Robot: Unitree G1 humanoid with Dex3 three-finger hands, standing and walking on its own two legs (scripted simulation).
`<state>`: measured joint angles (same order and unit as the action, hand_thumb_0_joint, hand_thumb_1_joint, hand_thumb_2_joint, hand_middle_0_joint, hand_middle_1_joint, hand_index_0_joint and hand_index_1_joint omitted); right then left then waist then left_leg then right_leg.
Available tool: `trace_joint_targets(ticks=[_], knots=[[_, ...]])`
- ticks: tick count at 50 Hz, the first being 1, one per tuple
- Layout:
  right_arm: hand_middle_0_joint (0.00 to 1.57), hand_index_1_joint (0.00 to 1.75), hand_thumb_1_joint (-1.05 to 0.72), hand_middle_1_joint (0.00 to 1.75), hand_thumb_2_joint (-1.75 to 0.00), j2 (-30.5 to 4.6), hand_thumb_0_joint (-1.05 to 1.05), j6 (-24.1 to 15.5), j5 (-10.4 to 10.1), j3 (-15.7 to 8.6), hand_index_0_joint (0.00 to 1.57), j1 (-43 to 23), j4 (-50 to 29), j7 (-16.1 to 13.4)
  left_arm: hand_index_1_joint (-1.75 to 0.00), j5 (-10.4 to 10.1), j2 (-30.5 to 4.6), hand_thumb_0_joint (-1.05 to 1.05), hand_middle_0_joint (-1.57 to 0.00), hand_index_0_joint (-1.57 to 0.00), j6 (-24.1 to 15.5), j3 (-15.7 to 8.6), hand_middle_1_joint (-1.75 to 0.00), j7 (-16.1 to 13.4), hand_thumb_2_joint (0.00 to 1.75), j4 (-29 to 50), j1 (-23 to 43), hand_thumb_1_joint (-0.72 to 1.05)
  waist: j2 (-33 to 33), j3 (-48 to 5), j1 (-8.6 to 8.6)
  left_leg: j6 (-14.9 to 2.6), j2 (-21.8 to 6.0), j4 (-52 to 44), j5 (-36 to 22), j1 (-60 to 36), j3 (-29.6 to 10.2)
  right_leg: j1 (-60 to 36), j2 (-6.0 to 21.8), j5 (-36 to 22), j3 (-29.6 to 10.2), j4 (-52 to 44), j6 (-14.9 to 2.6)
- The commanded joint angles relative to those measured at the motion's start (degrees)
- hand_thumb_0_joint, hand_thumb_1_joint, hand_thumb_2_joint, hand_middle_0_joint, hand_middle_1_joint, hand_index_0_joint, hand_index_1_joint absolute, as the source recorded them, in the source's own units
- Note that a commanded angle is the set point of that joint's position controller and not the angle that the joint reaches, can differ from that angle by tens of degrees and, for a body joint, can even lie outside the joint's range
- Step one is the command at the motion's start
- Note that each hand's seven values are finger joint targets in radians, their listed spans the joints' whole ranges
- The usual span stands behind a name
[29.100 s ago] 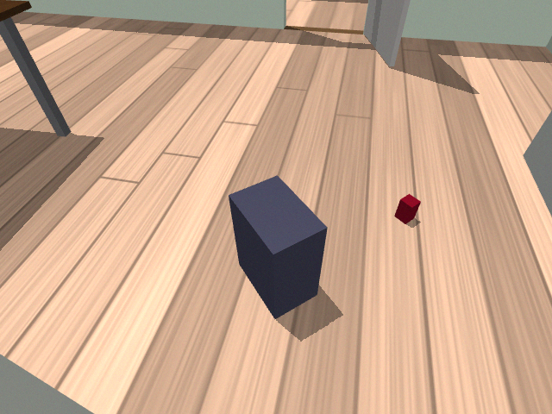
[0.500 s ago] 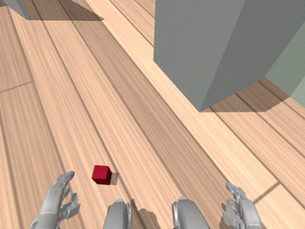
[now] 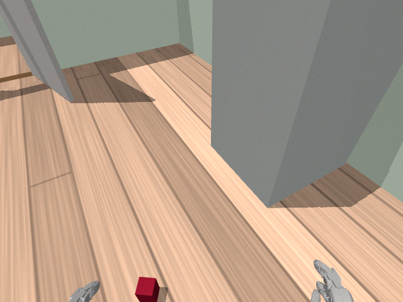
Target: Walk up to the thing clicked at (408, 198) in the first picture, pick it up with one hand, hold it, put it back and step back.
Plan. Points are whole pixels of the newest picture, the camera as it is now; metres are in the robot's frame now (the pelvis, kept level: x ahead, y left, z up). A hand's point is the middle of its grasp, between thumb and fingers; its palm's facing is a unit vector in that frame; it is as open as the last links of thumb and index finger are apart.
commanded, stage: home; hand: left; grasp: from above
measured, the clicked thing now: (148, 290) +0.41 +0.23 -0.66
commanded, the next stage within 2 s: stand in 1.92 s
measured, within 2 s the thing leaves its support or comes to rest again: neither
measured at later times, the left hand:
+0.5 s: hand out of the picture +0.16 +0.18 -0.05, palm faces +0.05 -0.98 -0.21, open 8.0 cm
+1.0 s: hand out of the picture +0.16 +0.18 -0.04, palm faces +0.05 -0.98 -0.21, open 7.4 cm
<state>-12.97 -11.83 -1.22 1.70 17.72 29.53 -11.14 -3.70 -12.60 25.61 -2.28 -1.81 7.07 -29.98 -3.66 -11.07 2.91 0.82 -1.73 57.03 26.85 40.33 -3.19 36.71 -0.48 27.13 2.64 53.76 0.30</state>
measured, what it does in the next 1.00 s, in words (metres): stands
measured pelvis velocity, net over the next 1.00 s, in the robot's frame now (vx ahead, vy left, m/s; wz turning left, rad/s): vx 0.00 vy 0.00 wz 0.00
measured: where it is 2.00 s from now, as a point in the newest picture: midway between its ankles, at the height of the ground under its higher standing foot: outside the picture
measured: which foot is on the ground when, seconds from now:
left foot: down 0.00-1.00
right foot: down 0.00-1.00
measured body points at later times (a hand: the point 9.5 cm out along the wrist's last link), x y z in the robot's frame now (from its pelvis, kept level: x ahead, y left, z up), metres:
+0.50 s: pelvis +0.00 +0.00 +0.00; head +0.01 +0.00 +0.45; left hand +0.15 +0.23 -0.03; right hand +0.15 -0.25 -0.06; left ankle +0.02 +0.12 -0.68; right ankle +0.00 -0.13 -0.68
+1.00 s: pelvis +0.00 +0.00 +0.00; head +0.01 +0.00 +0.45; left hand +0.15 +0.23 -0.03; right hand +0.15 -0.25 -0.06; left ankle +0.02 +0.12 -0.68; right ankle +0.00 -0.13 -0.68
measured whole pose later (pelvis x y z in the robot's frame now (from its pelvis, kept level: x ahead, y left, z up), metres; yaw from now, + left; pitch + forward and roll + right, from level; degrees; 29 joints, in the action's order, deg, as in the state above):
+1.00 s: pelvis +0.00 +0.00 +0.00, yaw +0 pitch +9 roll -2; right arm -13.1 -13.9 -0.6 1.6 17.1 30.5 -10.8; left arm -3.1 -13.2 25.3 -1.8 -0.7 7.1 -28.9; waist -2.8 -9.4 1.9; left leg 1.0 -1.6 57.8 27.0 40.0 -3.1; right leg 36.7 -0.4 27.5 2.5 55.0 0.2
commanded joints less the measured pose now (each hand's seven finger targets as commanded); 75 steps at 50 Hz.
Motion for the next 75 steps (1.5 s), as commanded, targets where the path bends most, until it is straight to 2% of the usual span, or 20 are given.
trace_joint_targets(ticks=[1,12,13,17,19,21,23,29,35,41,42,43,48,53,55,60,61,63,64,75], knots=[[0.2,0.3,-0.9,0.3,-0.9,-6.8,0.0,-4.4,0.6,-2.9,0.2,-3.8,-8.3,-0.6,-0.29,0.3,-5.6,0.0,-0.19,-0.19,-2.4,-2.7,-0.29,0.5,0.86,9.2,3.6,0.83,2.8,-0.7,0.92,-2.09,1.9,-9.1,-9.8,-6.2,1.0,-1.0,-1.1,-9.6,0.9,-9.8,-0.13],[0.2,0.3,-0.9,0.3,-0.9,-6.9,0.0,-5.3,1.0,-2.7,0.2,-4.8,-7.7,-0.3,-0.27,1.3,-6.5,0.0,-0.18,-0.18,-3.2,-3.2,-0.27,0.6,0.79,9.0,4.2,0.71,-0.5,-1.3,-0.5,-1.59,1.8,-9.6,-11.4,-8.0,0.8,-1.9,-0.9,-10.9,0.8,-8.8,-0.49],[0.2,0.3,-0.9,0.3,-0.9,-6.9,0.0,-5.3,0.9,-2.7,0.2,-4.9,-7.9,-0.3,-0.28,1.4,-6.3,0.0,-0.19,-0.19,-3.0,-2.7,-0.28,0.5,0.85,9.3,3.9,0.79,0.4,-1.6,-0.39,-1.73,1.8,-9.6,-11.5,-8.1,0.7,-2.1,-0.9,-11.0,0.8,-9.0,-0.43],[0.2,0.3,-0.9,0.3,-0.9,-6.7,0.0,-5.3,0.9,-2.5,0.2,-5.2,-7.9,-0.2,-0.27,1.0,-6.2,0.0,-0.18,-0.18,-3.1,-3.1,-0.27,0.5,0.81,9.1,3.9,0.75,1.2,-1.0,-0.61,-1.88,1.9,-9.6,-10.1,-7.3,0.7,-2.3,-0.8,-10.0,0.8,-9.5,-0.25],[0.2,0.3,-0.9,0.3,-0.9,-6.7,0.0,-5.2,0.8,-2.6,0.2,-4.9,-7.9,-0.1,-0.29,0.9,-5.8,0.0,-0.2,-0.2,-3.0,-3.0,-0.29,0.5,0.88,8.7,2.8,0.86,1.5,-1.9,-0.71,-1.84,1.9,-9.5,-10.8,-7.5,0.6,-2.7,-0.9,-10.5,0.7,-9.2,-0.41],[0.2,0.3,-0.9,0.3,-0.9,-6.8,0.0,-5.2,0.9,-2.7,0.2,-5.0,-7.9,0.0,-0.28,0.8,-5.8,0.0,-0.19,-0.19,-3.1,-3.1,-0.28,0.6,0.83,8.6,3.0,0.78,0.7,-0.9,-0.85,-1.63,1.6,-10.1,-9.9,-7.1,0.4,-1.8,-1.2,-9.4,1.1,-8.8,-0.49],[0.2,0.3,-0.9,0.3,-0.9,-6.8,0.0,-5.1,0.8,-2.8,0.2,-4.7,-8.2,-0.1,-0.3,0.9,-6.4,0.0,-0.2,-0.2,-3.2,-3.1,-0.3,0.5,0.9,9.9,3.6,0.9,0.8,-2.4,-0.52,-1.66,1.6,-9.7,-10.6,-7.9,0.6,-2.1,-1.0,-10.0,0.9,-8.8,-0.48],[0.2,0.3,-0.9,0.3,-0.9,-6.9,0.0,-5.3,0.8,-3.0,0.2,-4.5,-8.2,-0.4,-0.3,0.7,-6.3,0.0,-0.2,-0.2,-3.2,-3.3,-0.3,0.4,0.9,9.6,3.2,0.89,2.6,-3.0,-0.65,-1.89,1.7,-8.4,-11.5,-7.4,1.0,-2.2,-0.8,-11.4,0.4,-9.1,-0.15],[0.2,0.3,-0.9,0.3,-0.9,-6.8,0.0,-5.5,0.8,-2.9,0.2,-4.5,-7.8,-0.4,-0.3,1.0,-7.1,0.0,-0.2,-0.2,-3.3,-3.8,-0.3,0.3,0.9,10.5,3.9,0.9,1.3,-1.9,-1.01,-1.75,1.7,-9.4,-8.0,-6.6,0.8,-1.6,-0.8,-7.9,0.6,-9.2,-0.31],[0.2,0.3,-0.9,0.3,-0.9,-7.1,0.0,-5.5,0.8,-3.0,0.2,-4.9,-7.7,-0.3,-0.3,1.1,-7.0,0.0,-0.2,-0.2,-3.2,-3.3,-0.3,0.4,0.9,10.7,4.0,0.9,0.9,0.2,-0.96,-1.66,1.5,-10.1,-5.8,-5.8,0.7,-0.4,-1.0,-5.7,0.9,-9.1,-0.45],[0.2,0.3,-0.9,0.3,-0.9,-6.7,0.0,-5.5,0.8,-2.7,0.2,-4.9,-7.8,-0.2,-0.3,1.0,-5.7,0.0,-0.2,-0.2,-2.8,-2.3,-0.3,0.6,0.9,8.7,2.1,0.9,1.4,0.4,-0.94,-1.67,1.6,-9.8,-5.7,-5.3,0.6,-0.4,-0.9,-5.6,0.8,-9.4,-0.39],[0.2,0.3,-0.9,0.3,-0.9,-6.9,0.0,-5.6,0.7,-2.9,0.2,-4.8,-8.0,-0.1,-0.3,0.6,-6.8,0.0,-0.2,-0.2,-3.0,-3.3,-0.3,0.5,0.9,11.5,3.5,0.9,1.7,-1.3,-0.87,-1.78,1.7,-9.5,-6.5,-5.9,0.8,-1.1,-0.9,-6.4,0.7,-9.4,-0.3],[0.2,0.3,-0.9,0.3,-0.9,-7.0,0.0,-5.5,0.8,-3.0,0.2,-4.4,-8.0,-0.3,-0.3,0.7,-6.5,0.0,-0.2,-0.2,-2.7,-2.7,-0.3,0.5,0.9,10.3,2.3,0.9,2.2,-2.2,-0.46,-1.87,1.8,-8.1,-9.5,-6.3,1.2,-1.5,-0.8,-9.4,0.4,-8.9,-0.12],[0.2,0.3,-0.9,0.3,-0.9,-6.7,0.0,-5.5,0.8,-2.8,0.2,-4.5,-7.6,-0.2,-0.3,0.8,-6.0,0.0,-0.2,-0.2,-2.8,-2.7,-0.3,0.5,0.9,9.7,2.5,0.9,2.1,-0.9,-0.4,-1.82,1.7,-8.7,-6.9,-5.6,1.0,-0.5,-0.9,-6.9,0.6,-8.9,-0.23],[0.2,0.3,-0.9,0.3,-0.9,-7.2,0.0,-5.5,0.6,-3.2,0.2,-5.2,-8.5,-0.4,-0.3,0.7,-7.7,0.0,-0.2,-0.2,-3.3,-3.5,-0.3,0.3,0.9,13.4,5.1,0.9,1.1,-2.1,-0.67,-1.75,1.7,-8.8,-7.7,-5.9,0.8,-0.9,-0.9,-7.5,0.7,-8.7,-0.33],[0.2,0.3,-0.9,0.3,-0.9,-6.7,0.0,-5.4,0.7,-2.8,0.2,-4.5,-7.6,-0.4,-0.3,0.8,-6.5,0.0,-0.2,-0.2,-2.8,-2.7,-0.3,0.3,0.9,10.3,2.6,0.9,2.3,-0.6,-0.44,-1.9,1.8,-8.2,-8.2,-5.5,1.1,-0.5,-0.8,-8.3,0.4,-9.1,-0.08],[0.2,0.3,-0.9,0.3,-0.9,-7.2,0.0,-5.5,0.8,-3.2,0.2,-4.8,-8.5,-0.4,-0.3,0.8,-7.6,0.0,-0.2,-0.2,-3.0,-3.6,-0.3,0.2,0.9,12.9,3.4,0.9,1.0,-2.3,-0.73,-1.79,1.8,-8.3,-8.9,-6.1,1.1,-1.3,-0.7,-8.9,0.5,-8.7,-0.29],[0.2,0.3,-0.9,0.3,-0.9,-6.5,0.0,-5.3,0.8,-2.8,0.2,-4.7,-7.7,-0.3,-0.3,0.9,-4.7,0.0,-0.2,-0.2,-2.2,-1.8,-0.3,0.5,0.9,7.2,0.0,0.9,1.7,-1.0,-0.36,-1.67,1.6,-8.4,-9.0,-6.0,0.8,-0.6,-1.0,-8.8,0.6,-8.6,-0.25],[0.2,0.3,-0.9,0.3,-0.9,-7.2,0.0,-5.5,0.8,-3.3,0.2,-4.4,-8.3,-0.3,-0.3,0.5,-7.4,0.0,-0.2,-0.2,-3.0,-3.4,-0.3,0.3,0.9,14.3,4.0,0.9,1.5,-3.5,-0.53,-1.76,1.6,-8.2,-10.3,-6.8,0.8,-1.8,-1.0,-10.0,0.7,-8.3,-0.27],[0.2,0.3,-0.9,0.3,-0.9,-7.3,0.0,-5.1,0.8,-3.5,0.2,-4.5,-8.7,-0.2,-0.3,0.8,-7.0,0.0,-0.2,-0.2,-2.6,-3.4,-0.3,0.1,0.9,12.1,1.5,0.9,1.7,-3.4,-0.78,-1.65,1.6,-7.4,-13.1,-6.9,1.0,-2.1,-1.0,-12.7,0.7,-7.7,-0.21]])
